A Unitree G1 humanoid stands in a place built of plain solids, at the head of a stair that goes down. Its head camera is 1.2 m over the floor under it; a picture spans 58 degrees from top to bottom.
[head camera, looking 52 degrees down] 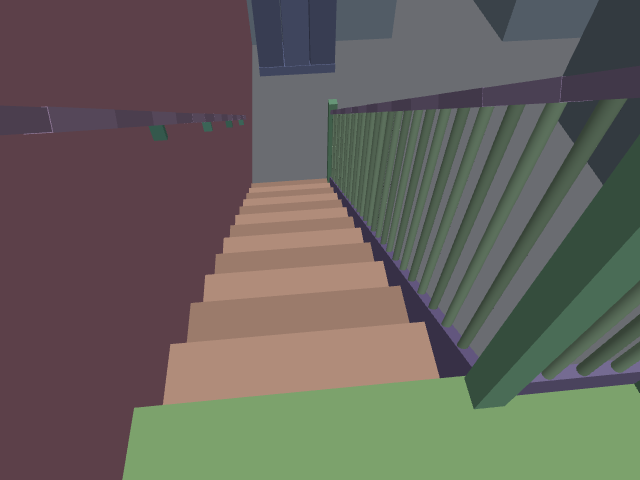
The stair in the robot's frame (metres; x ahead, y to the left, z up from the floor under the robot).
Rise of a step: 0.20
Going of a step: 0.28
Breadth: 0.90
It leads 5 degrees to the left of straight ahead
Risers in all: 13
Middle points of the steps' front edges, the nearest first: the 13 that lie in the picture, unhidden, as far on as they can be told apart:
0.41 0.05 0.00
0.68 0.07 -0.20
0.96 0.10 -0.40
1.23 0.12 -0.60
1.51 0.15 -0.80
1.78 0.18 -1.00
2.06 0.20 -1.21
2.33 0.23 -1.41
2.61 0.26 -1.61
2.88 0.28 -1.81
3.16 0.31 -2.01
3.43 0.34 -2.21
3.71 0.36 -2.41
